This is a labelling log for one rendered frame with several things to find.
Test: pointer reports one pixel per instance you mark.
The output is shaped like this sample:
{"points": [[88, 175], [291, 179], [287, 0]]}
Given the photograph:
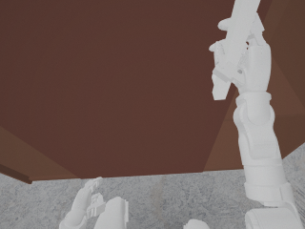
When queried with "robot right hand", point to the robot right hand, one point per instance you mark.
{"points": [[254, 62]]}

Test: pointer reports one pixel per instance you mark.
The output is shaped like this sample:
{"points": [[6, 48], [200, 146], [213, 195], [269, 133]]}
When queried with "left robot thigh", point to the left robot thigh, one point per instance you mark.
{"points": [[116, 215]]}

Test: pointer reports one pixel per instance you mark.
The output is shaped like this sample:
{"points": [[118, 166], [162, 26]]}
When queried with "wardrobe door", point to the wardrobe door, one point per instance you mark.
{"points": [[21, 157], [114, 88]]}

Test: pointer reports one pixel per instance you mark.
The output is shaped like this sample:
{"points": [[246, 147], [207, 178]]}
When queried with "right robot thigh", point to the right robot thigh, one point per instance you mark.
{"points": [[196, 224]]}

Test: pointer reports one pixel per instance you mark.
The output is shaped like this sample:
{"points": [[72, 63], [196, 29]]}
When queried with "robot left hand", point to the robot left hand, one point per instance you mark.
{"points": [[93, 205]]}

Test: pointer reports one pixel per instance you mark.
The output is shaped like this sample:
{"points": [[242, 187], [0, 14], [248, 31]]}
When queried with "left robot forearm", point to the left robot forearm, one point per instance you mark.
{"points": [[74, 219]]}

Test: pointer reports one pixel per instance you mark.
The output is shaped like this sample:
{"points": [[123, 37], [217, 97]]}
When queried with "handle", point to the handle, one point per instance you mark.
{"points": [[240, 24]]}

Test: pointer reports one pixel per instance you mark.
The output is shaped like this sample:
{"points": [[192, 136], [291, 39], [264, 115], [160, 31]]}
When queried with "right robot upper arm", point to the right robot upper arm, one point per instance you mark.
{"points": [[271, 218]]}

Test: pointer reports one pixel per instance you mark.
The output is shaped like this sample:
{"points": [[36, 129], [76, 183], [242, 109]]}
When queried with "right robot forearm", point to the right robot forearm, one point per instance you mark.
{"points": [[266, 183]]}

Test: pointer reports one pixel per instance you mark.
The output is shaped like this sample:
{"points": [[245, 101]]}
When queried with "robot thigh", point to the robot thigh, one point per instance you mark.
{"points": [[196, 224], [116, 215]]}

